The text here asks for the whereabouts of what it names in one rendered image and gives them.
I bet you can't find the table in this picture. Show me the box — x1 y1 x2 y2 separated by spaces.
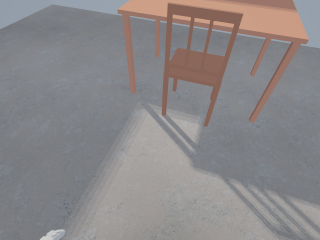
117 0 309 123

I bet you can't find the robot left hand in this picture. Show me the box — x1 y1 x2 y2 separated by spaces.
40 229 66 240

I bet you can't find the chair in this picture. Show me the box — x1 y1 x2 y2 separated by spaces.
161 2 244 127

